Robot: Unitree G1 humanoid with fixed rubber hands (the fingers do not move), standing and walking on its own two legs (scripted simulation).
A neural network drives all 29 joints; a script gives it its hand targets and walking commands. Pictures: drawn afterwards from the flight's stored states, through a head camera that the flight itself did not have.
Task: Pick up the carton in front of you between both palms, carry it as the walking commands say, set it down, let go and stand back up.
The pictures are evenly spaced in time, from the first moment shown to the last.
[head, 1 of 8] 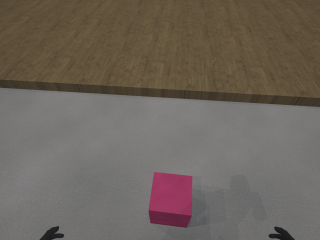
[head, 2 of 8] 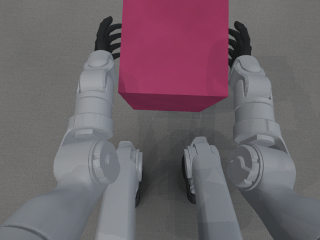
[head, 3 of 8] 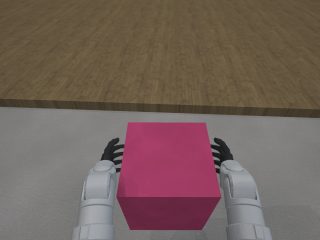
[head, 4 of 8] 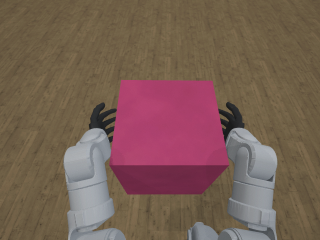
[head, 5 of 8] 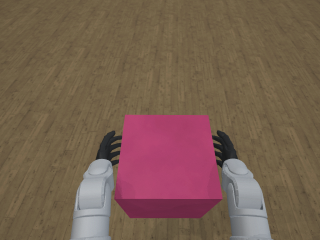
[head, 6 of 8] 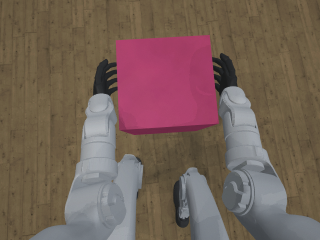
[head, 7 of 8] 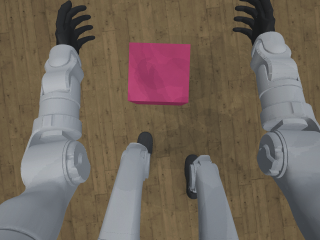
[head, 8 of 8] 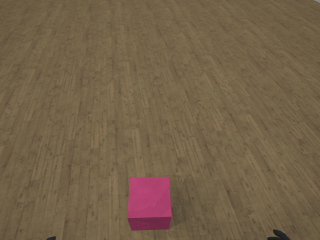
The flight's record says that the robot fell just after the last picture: no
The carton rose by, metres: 0.85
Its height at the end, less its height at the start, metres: +0.10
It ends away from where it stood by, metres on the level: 2.74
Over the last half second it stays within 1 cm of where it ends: yes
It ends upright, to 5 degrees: yes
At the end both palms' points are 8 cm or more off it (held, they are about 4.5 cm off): yes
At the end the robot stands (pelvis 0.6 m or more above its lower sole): yes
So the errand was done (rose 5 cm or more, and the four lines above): yes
